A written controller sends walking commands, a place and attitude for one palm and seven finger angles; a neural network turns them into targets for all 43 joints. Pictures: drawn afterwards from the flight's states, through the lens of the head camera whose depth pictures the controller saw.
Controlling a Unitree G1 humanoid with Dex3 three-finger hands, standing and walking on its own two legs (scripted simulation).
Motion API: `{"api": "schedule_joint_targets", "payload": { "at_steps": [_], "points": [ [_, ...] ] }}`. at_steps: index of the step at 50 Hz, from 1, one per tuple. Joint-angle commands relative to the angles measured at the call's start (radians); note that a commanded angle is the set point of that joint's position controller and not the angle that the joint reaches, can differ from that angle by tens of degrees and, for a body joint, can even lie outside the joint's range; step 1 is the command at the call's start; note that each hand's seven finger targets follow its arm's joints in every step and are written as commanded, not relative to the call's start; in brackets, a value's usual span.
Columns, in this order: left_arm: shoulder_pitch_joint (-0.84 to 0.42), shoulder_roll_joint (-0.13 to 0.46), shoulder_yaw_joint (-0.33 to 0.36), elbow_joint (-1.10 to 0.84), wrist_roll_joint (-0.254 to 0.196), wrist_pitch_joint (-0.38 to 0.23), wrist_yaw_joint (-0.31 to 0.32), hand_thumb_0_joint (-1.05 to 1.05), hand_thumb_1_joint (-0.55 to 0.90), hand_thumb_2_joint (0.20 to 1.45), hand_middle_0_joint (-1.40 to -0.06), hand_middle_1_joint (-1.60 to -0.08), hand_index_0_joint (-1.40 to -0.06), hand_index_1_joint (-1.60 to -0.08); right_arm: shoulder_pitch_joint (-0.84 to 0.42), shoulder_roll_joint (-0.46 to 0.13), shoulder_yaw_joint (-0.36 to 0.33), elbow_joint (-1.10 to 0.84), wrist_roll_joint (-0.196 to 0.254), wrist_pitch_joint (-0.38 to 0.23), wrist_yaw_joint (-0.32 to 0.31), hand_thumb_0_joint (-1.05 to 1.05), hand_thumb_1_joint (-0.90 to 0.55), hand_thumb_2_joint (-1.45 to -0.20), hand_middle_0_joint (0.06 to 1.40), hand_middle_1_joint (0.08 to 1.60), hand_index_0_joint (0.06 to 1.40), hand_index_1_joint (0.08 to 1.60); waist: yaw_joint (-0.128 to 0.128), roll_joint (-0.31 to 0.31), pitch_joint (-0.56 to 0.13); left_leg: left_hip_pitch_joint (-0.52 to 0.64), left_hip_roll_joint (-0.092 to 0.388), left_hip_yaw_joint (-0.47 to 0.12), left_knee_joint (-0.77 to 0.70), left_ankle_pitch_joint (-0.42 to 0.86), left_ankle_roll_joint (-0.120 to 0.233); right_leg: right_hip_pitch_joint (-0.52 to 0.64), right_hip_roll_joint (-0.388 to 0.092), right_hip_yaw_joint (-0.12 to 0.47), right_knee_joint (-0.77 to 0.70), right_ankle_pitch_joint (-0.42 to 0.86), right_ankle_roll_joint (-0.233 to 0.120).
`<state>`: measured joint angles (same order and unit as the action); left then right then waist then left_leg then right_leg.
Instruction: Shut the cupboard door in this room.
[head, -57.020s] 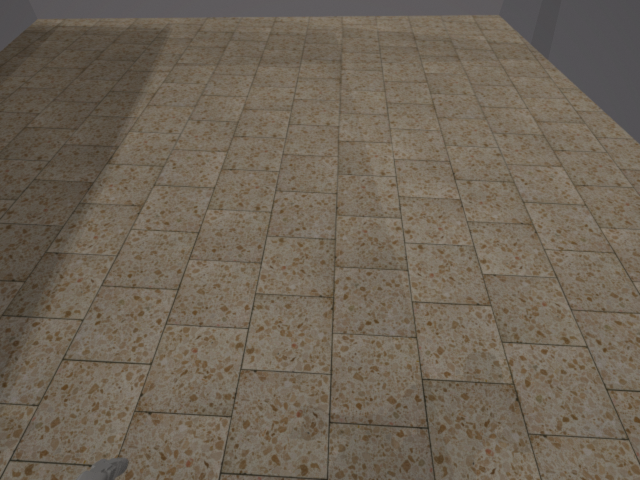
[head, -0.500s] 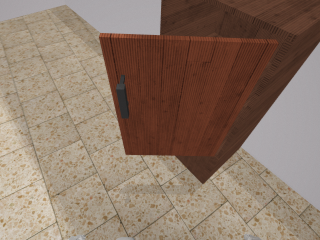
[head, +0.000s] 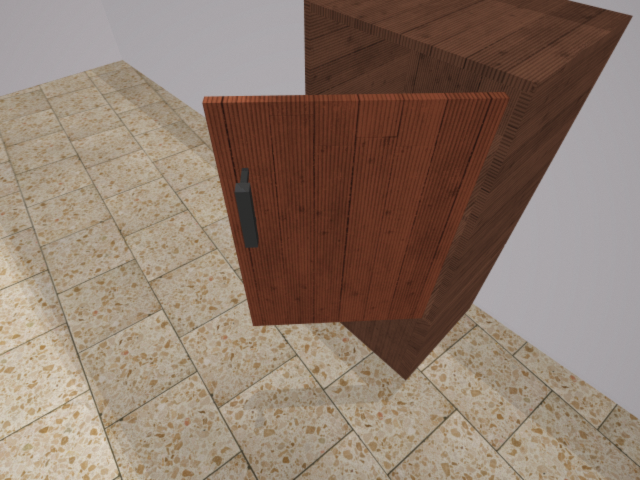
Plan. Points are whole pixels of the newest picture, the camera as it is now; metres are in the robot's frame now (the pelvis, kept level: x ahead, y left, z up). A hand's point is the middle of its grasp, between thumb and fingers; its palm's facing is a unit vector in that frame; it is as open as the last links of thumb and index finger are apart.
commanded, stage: come to a stop and stand still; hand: left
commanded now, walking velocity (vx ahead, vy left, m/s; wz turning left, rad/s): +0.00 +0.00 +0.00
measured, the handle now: (248, 208) +0.50 +0.15 +0.04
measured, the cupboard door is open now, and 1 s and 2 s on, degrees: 49 49 49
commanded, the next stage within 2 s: look again from close up in 0.30 s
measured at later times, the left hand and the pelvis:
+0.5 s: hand out of the picture -0.02 +0.16 -0.18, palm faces +0.01 -0.99 -0.17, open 7.4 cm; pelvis -0.01 +0.00 -0.01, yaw +1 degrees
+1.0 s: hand out of the picture +0.04 +0.20 -0.18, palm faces +0.00 -0.97 -0.22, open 7.4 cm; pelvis +0.02 +0.01 -0.01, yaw +0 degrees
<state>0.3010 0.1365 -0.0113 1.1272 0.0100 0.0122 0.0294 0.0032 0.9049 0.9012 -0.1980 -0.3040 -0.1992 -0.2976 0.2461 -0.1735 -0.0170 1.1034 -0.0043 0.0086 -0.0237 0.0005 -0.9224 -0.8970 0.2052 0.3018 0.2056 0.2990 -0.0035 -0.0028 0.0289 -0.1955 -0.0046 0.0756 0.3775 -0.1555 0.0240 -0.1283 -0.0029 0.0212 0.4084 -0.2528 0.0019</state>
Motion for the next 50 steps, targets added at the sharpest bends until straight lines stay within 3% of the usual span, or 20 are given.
{"api": "schedule_joint_targets", "payload": {
  "at_steps": [1,7,19,20,21,22,24,25,27,29,32,42,50],
  "points": [
    [0.027,0.102,0.025,-0.025,0.001,-0.018,0.007,0.000,0.900,0.900,-0.200,-0.300,-0.200,-0.300,0.079,-0.075,-0.003,0.003,-0.006,-0.013,-0.004,0.000,-0.900,-0.900,0.200,0.300,0.200,0.300,-0.011,-0.019,0.076,0.036,0.090,-0.118,-0.095,-0.091,-0.010,-0.136,-0.090,0.108,-0.140,-0.057,-0.036],
    [0.050,0.084,0.027,-0.008,-0.001,-0.015,0.008,0.000,0.900,0.900,-0.200,-0.300,-0.200,-0.300,0.132,-0.053,0.000,0.027,-0.008,-0.013,-0.010,0.000,-0.900,-0.900,0.200,0.300,0.200,0.300,-0.004,0.012,0.104,-0.009,0.088,-0.124,-0.107,-0.127,-0.011,-0.128,-0.083,0.104,-0.139,-0.074,-0.039],
    [0.070,0.053,0.027,-0.005,-0.001,-0.021,0.013,0.000,0.900,0.900,-0.200,-0.300,-0.200,-0.300,0.179,-0.030,-0.005,0.033,-0.005,-0.020,-0.016,0.000,-0.900,-0.900,0.200,0.300,0.200,0.300,-0.004,-0.015,0.057,0.006,0.103,-0.130,-0.083,-0.065,-0.004,-0.098,-0.077,0.083,-0.110,0.008,-0.040],
    [0.107,0.088,0.010,-0.002,0.021,-0.057,0.046,0.000,0.900,0.900,-0.200,-0.300,-0.200,-0.300,0.047,-0.065,0.007,-0.034,-0.005,-0.046,0.001,0.000,-0.900,-0.900,0.200,0.300,0.200,0.300,0.032,0.091,0.064,-0.054,0.111,-0.088,0.131,0.090,-0.027,-0.108,-0.123,0.083,-0.081,0.233,-0.043],
    [0.067,0.139,0.024,-0.052,0.005,-0.057,0.037,0.000,0.900,0.900,-0.200,-0.300,-0.200,-0.300,0.105,-0.026,0.005,-0.060,-0.009,-0.033,0.008,0.000,-0.900,-0.900,0.200,0.300,0.200,0.300,-0.025,0.108,0.013,-0.037,0.074,-0.101,0.102,-0.127,-0.023,-0.150,-0.139,0.118,-0.091,-0.098,-0.069],
    [0.040,0.126,0.023,-0.068,0.008,-0.053,0.031,0.000,0.900,0.900,-0.200,-0.300,-0.200,-0.300,0.149,-0.039,0.000,-0.056,-0.017,-0.031,0.009,0.000,-0.900,-0.900,0.200,0.300,0.200,0.300,-0.041,0.095,0.015,-0.071,0.074,-0.112,0.101,-0.174,-0.012,-0.180,-0.104,0.092,-0.044,-0.199,-0.072],
    [0.058,0.095,0.016,-0.077,0.010,-0.056,0.024,0.000,0.900,0.900,-0.200,-0.300,-0.200,-0.300,0.150,-0.036,0.004,-0.073,-0.019,-0.037,0.008,0.000,-0.900,-0.900,0.200,0.300,0.200,0.300,-0.024,0.099,0.001,-0.089,0.091,-0.145,0.071,-0.137,0.011,-0.167,-0.072,0.068,0.001,-0.122,-0.073],
    [0.065,0.092,0.015,-0.077,0.009,-0.054,0.022,0.000,0.900,0.900,-0.200,-0.300,-0.200,-0.300,0.147,-0.039,0.004,-0.083,-0.016,-0.038,0.008,0.000,-0.900,-0.900,0.200,0.300,0.200,0.300,-0.020,0.066,0.003,-0.101,0.093,-0.160,0.053,-0.152,0.016,-0.157,-0.064,0.063,0.015,-0.125,-0.069],
    [0.072,0.075,0.012,-0.080,0.009,-0.050,0.021,0.000,0.900,0.900,-0.200,-0.300,-0.200,-0.300,0.132,-0.055,0.001,-0.096,-0.014,-0.038,0.006,0.000,-0.900,-0.900,0.200,0.300,0.200,0.300,-0.013,-0.008,0.046,-0.120,0.099,-0.170,0.027,-0.181,0.023,-0.177,-0.056,0.062,0.021,-0.134,-0.064],
    [0.074,0.080,0.012,-0.085,0.011,-0.049,0.019,0.000,0.900,0.900,-0.200,-0.300,-0.200,-0.300,0.112,-0.060,-0.001,-0.101,-0.014,-0.041,0.006,0.000,-0.900,-0.900,0.200,0.300,0.200,0.300,-0.006,0.006,0.064,-0.123,0.095,-0.170,0.010,-0.158,0.028,-0.176,-0.057,0.062,0.026,-0.095,-0.059],
    [0.067,0.096,0.012,-0.090,0.009,-0.049,0.018,0.000,0.900,0.900,-0.200,-0.300,-0.200,-0.300,0.098,-0.083,-0.001,-0.093,-0.011,-0.043,0.006,0.000,-0.900,-0.900,0.200,0.300,0.200,0.300,-0.006,-0.047,0.064,-0.085,0.098,-0.163,0.005,-0.116,0.028,-0.178,-0.061,0.071,0.022,-0.064,-0.052],
    [0.048,0.160,0.023,-0.098,0.007,-0.046,0.013,0.000,0.900,0.900,-0.200,-0.300,-0.200,-0.300,0.026,-0.136,-0.002,-0.084,-0.009,-0.056,0.001,0.000,-0.900,-0.900,0.200,0.300,0.200,0.300,0.006,0.000,-0.017,0.023,0.107,-0.124,0.031,0.113,0.030,-0.105,-0.079,0.070,0.025,0.123,-0.037],
    [0.009,0.198,0.026,-0.100,0.008,-0.043,0.011,0.000,0.900,0.900,-0.200,-0.300,-0.200,-0.300,-0.023,-0.159,-0.004,-0.072,-0.008,-0.052,-0.001,0.000,-0.900,-0.900,0.200,0.300,0.200,0.300,0.005,-0.001,-0.020,0.044,0.111,-0.113,0.034,0.155,0.025,-0.083,-0.088,0.075,0.009,0.189,-0.035]
  ]
}}
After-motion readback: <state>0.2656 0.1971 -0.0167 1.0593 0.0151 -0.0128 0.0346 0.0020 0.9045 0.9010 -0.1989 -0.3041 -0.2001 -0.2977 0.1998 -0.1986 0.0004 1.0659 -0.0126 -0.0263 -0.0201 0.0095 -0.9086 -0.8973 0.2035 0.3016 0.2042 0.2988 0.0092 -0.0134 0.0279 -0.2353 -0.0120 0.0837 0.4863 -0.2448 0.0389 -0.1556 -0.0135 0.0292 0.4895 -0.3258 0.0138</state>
